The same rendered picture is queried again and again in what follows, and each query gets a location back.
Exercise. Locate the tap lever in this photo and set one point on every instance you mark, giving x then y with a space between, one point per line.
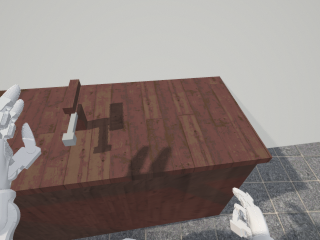
69 138

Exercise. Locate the left robot hand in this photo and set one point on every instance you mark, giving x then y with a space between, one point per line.
10 110

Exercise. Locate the left robot forearm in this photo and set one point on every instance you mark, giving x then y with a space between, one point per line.
9 214

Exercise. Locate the counter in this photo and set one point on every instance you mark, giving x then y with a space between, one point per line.
147 153

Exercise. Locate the right robot hand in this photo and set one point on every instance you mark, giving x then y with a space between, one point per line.
253 222

